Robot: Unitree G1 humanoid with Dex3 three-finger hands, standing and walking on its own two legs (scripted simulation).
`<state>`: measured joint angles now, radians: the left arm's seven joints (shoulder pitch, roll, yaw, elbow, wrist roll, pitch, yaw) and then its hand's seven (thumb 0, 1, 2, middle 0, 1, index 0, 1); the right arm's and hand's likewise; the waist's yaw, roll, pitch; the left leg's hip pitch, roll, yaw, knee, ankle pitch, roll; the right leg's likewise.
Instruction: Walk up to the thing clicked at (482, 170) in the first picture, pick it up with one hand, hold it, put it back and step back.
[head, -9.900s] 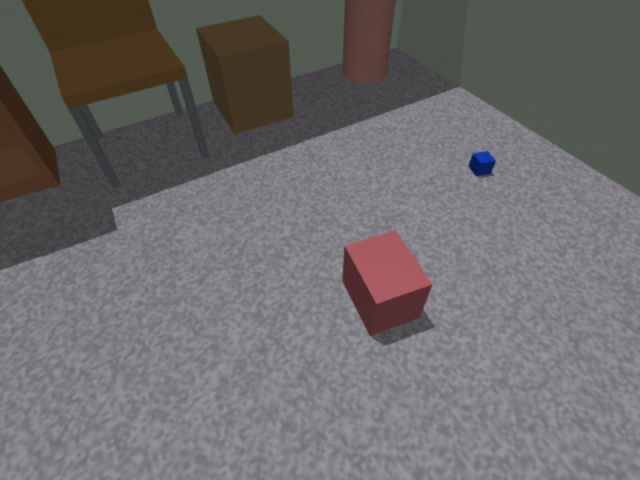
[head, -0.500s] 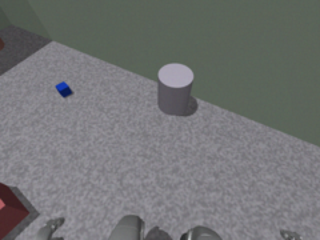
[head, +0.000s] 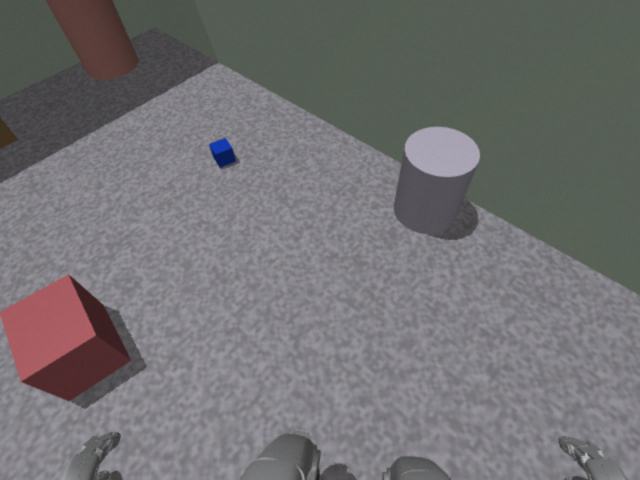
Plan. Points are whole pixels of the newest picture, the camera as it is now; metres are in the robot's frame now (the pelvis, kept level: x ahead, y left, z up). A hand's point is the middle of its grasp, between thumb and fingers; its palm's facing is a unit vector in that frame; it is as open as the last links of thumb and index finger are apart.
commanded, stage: walk up
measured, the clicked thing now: (222, 152) +1.41 +0.49 -0.70
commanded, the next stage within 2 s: stand in 1.36 s
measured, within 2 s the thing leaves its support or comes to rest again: neither
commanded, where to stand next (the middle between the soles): +0.11 -0.01 m, yaw +11 degrees
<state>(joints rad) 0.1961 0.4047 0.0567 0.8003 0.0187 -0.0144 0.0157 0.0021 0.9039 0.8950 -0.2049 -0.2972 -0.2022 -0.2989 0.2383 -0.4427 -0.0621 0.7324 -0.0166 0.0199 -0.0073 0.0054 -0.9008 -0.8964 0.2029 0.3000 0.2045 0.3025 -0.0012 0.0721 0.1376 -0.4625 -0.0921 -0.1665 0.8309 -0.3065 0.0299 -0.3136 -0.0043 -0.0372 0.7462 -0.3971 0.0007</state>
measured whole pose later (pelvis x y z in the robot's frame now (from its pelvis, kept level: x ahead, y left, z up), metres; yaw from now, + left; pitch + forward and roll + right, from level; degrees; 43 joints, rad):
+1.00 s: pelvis +0.01 +0.01 +0.02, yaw +13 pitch -2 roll +0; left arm 0.18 0.37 0.02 0.97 0.01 0.01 -0.02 0.00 0.90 0.89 -0.21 -0.30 -0.20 -0.30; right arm 0.18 -0.38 -0.01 1.00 0.00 -0.05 -0.01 0.01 -0.90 -0.90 0.20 0.30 0.20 0.30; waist 0.02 0.00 0.08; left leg -0.32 -0.03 -0.06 0.65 -0.29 0.00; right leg -0.23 -0.07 -0.05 0.65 -0.37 0.03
